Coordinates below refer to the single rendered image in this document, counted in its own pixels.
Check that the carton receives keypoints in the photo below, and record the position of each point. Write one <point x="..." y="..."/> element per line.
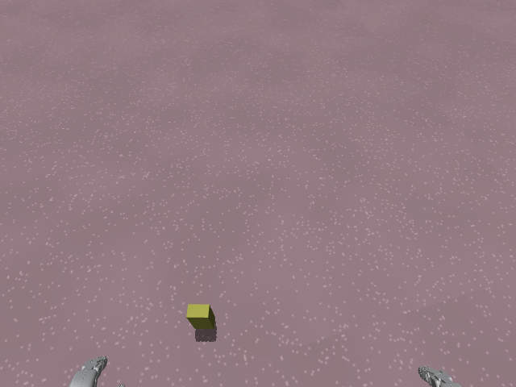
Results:
<point x="200" y="316"/>

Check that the left robot hand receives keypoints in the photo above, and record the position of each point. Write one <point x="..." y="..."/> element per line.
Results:
<point x="91" y="371"/>

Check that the right robot hand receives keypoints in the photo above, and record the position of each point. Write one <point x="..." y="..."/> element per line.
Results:
<point x="436" y="378"/>

